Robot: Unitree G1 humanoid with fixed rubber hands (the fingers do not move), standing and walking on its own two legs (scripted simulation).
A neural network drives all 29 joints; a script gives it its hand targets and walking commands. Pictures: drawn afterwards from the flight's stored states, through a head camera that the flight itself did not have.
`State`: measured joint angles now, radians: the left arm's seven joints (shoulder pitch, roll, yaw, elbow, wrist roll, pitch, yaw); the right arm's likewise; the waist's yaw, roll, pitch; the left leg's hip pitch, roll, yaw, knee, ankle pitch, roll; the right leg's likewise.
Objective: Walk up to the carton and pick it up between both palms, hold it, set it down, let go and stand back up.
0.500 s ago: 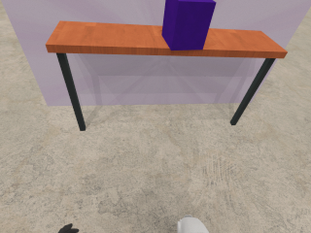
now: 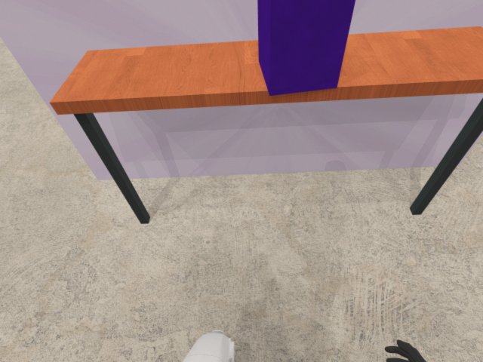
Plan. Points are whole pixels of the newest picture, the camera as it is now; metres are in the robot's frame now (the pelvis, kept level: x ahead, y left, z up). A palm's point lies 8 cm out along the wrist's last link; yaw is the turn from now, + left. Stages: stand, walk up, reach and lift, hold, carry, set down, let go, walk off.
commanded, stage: walk up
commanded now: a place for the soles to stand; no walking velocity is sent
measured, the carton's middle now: (298, 32) +0.92 -0.09 +0.11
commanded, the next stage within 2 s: none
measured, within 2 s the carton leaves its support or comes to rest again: neither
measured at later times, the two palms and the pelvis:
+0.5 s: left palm (151, 292) +0.27 +0.24 -0.13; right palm (439, 317) +0.23 -0.30 -0.08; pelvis +0.21 -0.03 +0.00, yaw +3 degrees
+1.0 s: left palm (211, 232) +0.39 +0.12 -0.09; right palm (436, 209) +0.48 -0.40 -0.12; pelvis +0.40 -0.14 +0.00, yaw +1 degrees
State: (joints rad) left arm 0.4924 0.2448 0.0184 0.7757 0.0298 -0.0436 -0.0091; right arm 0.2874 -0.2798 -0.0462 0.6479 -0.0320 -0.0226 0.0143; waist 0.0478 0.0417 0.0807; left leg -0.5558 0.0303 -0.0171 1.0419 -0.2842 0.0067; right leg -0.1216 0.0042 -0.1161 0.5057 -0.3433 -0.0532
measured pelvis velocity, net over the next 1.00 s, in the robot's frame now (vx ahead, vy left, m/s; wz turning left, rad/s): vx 0.40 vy -0.14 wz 0.03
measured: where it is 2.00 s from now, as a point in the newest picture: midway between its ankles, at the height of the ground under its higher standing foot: (289, 303)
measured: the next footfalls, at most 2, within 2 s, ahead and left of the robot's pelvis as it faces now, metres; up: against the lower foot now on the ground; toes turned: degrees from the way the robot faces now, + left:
left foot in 0.18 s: +0.25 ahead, +0.08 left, +0.00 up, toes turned +5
right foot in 0.70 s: +0.45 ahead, -0.23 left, +0.00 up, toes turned -3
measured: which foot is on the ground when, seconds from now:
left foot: up 0.00-0.16, down 0.18-0.76, up 0.78-1.00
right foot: down 0.00-0.22, up 0.24-0.68, down 0.70-1.00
